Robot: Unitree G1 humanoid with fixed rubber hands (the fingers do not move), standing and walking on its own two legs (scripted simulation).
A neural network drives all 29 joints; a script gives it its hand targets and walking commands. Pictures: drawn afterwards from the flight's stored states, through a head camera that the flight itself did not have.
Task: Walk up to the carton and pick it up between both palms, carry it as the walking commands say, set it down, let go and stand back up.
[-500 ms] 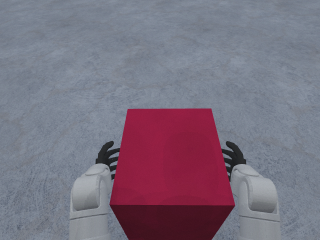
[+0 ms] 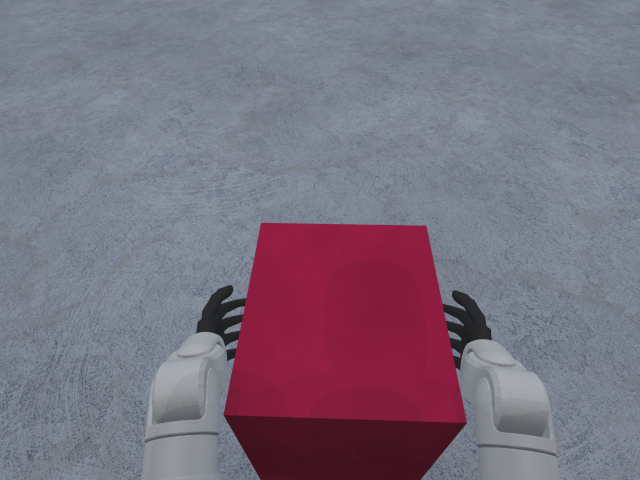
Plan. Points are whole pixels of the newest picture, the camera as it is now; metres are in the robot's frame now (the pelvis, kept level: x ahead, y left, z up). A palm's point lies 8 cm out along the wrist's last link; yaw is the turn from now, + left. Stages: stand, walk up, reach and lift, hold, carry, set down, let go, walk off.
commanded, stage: hold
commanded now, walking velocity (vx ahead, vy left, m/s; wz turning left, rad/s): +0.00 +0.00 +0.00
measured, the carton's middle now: (340, 358) +0.29 +0.00 -0.04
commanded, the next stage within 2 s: set down in 0.72 s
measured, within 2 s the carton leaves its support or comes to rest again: neither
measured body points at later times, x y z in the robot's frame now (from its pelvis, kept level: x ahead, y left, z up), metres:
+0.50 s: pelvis +0.00 +0.02 +0.01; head -0.01 +0.02 +0.46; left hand +0.27 +0.19 +0.03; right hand +0.28 -0.13 +0.03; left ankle +0.04 +0.12 -0.73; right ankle -0.02 -0.09 -0.73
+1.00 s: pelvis -0.01 +0.01 +0.01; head -0.01 +0.00 +0.46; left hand +0.28 +0.18 +0.01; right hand +0.28 -0.14 +0.00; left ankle +0.04 +0.12 -0.73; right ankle -0.02 -0.09 -0.73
